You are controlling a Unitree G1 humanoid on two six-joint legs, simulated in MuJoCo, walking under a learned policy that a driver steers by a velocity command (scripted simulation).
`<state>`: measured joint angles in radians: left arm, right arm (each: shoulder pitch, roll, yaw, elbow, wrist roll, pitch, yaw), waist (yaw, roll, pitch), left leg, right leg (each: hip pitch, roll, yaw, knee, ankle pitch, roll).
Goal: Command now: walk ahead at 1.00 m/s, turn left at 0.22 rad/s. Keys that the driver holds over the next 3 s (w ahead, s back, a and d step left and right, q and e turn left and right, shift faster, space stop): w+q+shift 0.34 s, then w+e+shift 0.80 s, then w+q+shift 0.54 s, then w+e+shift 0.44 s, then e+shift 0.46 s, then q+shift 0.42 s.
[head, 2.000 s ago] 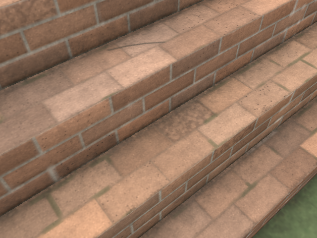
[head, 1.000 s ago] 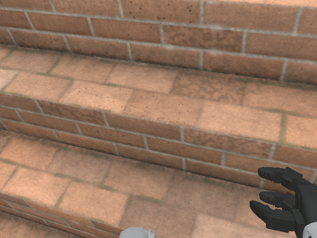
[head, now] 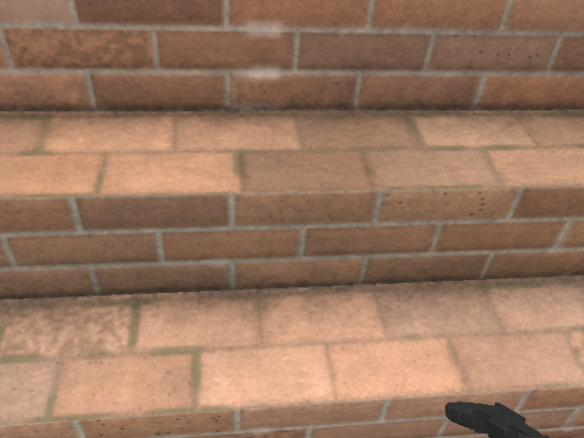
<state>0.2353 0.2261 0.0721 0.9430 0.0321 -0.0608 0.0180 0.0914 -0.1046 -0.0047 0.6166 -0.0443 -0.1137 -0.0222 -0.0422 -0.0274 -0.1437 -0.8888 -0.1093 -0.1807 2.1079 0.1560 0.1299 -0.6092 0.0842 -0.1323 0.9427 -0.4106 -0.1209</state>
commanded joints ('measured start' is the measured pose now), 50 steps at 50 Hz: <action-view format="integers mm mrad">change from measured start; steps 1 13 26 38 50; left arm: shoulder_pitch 110 242 -56 -418 -845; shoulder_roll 22 26 71 -155 -56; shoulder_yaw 3 -16 35 -72 -63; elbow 5 22 -176 -382 -628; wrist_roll -3 9 -92 -15 -20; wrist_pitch -79 -152 -182 -43 88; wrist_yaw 6 17 -83 -91 -11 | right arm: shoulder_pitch -17 -283 298 519 572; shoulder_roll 27 -8 -361 1 -148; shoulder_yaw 30 -11 -136 -39 -53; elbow -19 -88 8 392 365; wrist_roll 12 39 -22 -30 -11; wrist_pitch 9 80 91 -48 -101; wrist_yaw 8 22 -15 -51 -12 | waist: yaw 57 64 -202 -70 -62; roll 66 -35 154 112 82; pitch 100 193 -331 9 293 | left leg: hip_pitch -361 -642 884 1057 684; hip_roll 7 89 432 380 384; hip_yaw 4 95 -723 -71 363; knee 41 181 -1749 -1653 -2165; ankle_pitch -59 -244 -1033 161 20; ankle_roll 10 18 21 -33 -64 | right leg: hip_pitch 317 484 -122 -362 -608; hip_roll -311 -456 -19 28 -93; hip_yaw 527 112 238 245 -37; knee -517 -780 699 809 957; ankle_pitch -92 -46 619 324 100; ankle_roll -45 -12 10 -8 -42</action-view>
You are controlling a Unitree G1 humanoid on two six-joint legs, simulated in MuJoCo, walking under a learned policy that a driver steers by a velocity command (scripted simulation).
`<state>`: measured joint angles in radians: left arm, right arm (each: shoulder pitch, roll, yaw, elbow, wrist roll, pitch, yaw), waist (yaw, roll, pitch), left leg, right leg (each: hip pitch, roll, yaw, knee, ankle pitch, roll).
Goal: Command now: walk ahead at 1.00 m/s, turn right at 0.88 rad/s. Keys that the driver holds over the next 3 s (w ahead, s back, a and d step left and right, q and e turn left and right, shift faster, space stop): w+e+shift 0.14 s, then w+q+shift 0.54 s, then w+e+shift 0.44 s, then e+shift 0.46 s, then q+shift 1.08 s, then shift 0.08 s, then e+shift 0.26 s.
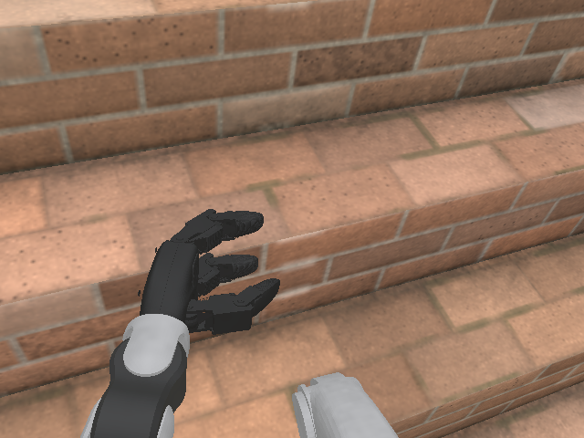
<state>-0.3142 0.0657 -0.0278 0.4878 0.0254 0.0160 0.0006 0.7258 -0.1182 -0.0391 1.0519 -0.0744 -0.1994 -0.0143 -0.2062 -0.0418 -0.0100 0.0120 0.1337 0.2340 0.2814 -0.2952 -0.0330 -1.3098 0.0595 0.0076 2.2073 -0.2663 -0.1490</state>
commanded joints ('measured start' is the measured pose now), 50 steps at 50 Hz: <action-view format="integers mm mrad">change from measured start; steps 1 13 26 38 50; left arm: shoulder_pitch -294 608 778 706 557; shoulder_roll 73 169 188 255 -45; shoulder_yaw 30 112 98 111 34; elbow -185 361 322 407 150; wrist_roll -21 -9 61 -51 -2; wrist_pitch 25 -53 -223 -182 -114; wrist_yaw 5 44 47 45 9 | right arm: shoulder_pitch -13 -653 -961 -1059 -683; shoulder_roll -155 23 -81 30 -27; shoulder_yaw -24 41 45 102 8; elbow -43 -520 -586 -706 -169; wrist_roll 25 -11 47 131 32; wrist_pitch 5 30 123 213 123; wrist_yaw -38 27 38 32 36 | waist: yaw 89 286 243 239 392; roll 106 91 9 -209 179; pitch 116 -71 -43 135 -31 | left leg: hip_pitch -112 -1024 -1103 -799 -710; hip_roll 138 -223 -178 -17 108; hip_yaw -22 -376 -393 -27 -374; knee -335 1740 1712 1106 329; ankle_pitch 568 342 224 -210 -390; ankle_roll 105 131 160 200 26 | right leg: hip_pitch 115 1133 1077 877 146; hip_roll -75 -78 -412 -332 10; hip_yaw -224 619 327 -274 146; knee -392 -1617 -1970 -2489 42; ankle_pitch -53 61 -234 130 524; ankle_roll -24 -147 -97 -30 9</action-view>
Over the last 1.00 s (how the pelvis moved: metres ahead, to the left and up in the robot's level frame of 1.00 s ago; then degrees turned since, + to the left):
0.33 0.22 0.29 -6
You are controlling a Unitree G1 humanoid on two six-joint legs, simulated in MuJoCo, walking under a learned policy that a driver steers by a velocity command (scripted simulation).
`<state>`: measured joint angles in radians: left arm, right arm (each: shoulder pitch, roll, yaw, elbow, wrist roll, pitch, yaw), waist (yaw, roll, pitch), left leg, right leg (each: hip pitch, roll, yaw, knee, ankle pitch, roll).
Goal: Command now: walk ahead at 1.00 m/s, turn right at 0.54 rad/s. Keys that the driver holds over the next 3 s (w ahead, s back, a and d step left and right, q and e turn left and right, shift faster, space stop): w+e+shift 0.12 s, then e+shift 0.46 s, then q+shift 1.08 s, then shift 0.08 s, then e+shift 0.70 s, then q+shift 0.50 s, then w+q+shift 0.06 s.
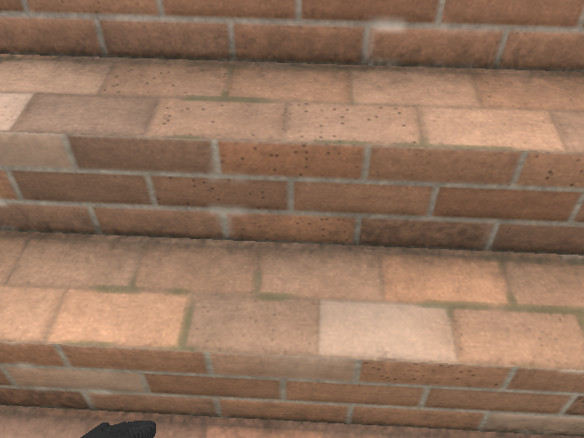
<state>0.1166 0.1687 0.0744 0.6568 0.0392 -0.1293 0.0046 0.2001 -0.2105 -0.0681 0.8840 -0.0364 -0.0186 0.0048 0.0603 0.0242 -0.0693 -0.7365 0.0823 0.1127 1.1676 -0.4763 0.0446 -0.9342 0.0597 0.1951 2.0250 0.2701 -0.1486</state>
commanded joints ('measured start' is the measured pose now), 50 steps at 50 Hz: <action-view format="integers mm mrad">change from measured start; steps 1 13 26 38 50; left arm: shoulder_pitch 86 -39 -208 112 -342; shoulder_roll -147 14 25 138 209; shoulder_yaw -76 -63 -132 -79 -55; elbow -33 79 105 441 62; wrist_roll -21 -121 2 -15 -20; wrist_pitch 50 166 257 104 -2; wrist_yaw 12 -80 -142 -69 -51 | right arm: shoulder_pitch -110 92 -57 -12 99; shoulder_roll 71 -5 -207 78 -141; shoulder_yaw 45 65 56 46 -13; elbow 29 98 146 195 168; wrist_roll -7 -87 -73 21 -44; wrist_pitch -72 -56 -54 -69 -2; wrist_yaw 12 64 107 113 79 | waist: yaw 119 -47 68 -6 -158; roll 89 100 76 -126 -26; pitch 67 60 -95 -42 -94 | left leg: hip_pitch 28 473 747 -287 53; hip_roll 176 212 290 -148 -47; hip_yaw -232 -43 399 -456 -156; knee -636 -928 -1060 1018 388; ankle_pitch -168 166 1106 450 356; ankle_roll -51 129 230 189 -72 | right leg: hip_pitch -262 -761 -389 419 546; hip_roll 8 26 -206 -218 -246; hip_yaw -46 -6 -350 221 -436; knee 179 298 -514 -1442 -1703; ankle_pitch -2 -95 -664 -717 -206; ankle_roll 23 -156 -119 -78 -67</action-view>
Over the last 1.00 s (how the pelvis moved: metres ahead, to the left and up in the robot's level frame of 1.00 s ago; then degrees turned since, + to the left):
0.25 0.17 0.34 9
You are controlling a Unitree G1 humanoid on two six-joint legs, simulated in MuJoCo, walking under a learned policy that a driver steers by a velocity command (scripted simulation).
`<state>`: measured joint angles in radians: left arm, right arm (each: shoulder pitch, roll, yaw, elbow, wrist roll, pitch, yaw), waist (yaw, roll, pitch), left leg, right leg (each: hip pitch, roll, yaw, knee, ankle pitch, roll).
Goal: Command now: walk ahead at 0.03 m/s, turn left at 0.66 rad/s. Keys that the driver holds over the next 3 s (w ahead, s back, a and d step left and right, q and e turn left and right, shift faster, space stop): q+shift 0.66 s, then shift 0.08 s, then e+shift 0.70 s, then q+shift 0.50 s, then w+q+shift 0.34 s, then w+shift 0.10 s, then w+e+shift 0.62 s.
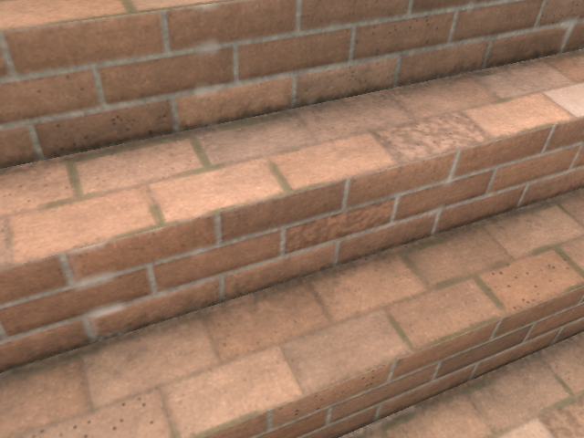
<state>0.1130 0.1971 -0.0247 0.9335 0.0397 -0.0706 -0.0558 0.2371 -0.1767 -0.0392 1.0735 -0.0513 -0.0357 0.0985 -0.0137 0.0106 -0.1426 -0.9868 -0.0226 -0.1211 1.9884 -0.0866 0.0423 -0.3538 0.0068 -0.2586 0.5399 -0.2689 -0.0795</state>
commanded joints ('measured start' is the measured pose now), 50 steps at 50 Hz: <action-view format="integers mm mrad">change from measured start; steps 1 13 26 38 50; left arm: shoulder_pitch -348 -442 -296 163 48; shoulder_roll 177 39 144 133 231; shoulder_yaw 48 39 54 71 93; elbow -226 -274 -417 -235 -309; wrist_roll -20 10 1 54 16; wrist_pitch -66 11 -2 67 -15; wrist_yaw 5 42 101 -27 23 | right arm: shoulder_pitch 41 279 90 -70 -148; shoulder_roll -154 -234 -162 -157 -100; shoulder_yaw -38 -57 -14 -44 37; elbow -27 -90 -385 -540 -589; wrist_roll -30 -40 32 100 -12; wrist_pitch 26 -21 -84 26 20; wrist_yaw -12 -41 -95 -95 -115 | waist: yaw -60 -130 -64 85 -30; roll -44 66 155 -203 -196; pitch -2 -16 -67 -120 -29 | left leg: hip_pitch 369 1050 856 263 374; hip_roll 69 217 179 -171 51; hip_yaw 121 -524 -430 -197 -28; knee -678 -1527 -1416 -774 -1005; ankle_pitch -132 335 637 -415 -290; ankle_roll -99 328 204 -46 -96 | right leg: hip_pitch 5 -741 -699 333 111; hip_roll -195 28 38 -364 -274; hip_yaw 17 384 357 576 863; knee -215 1058 1259 11 -49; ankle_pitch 268 -281 -363 1377 625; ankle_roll -131 54 171 -176 -245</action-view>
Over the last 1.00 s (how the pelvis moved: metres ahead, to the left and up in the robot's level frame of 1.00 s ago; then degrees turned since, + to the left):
0.26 -0.13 0.30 -23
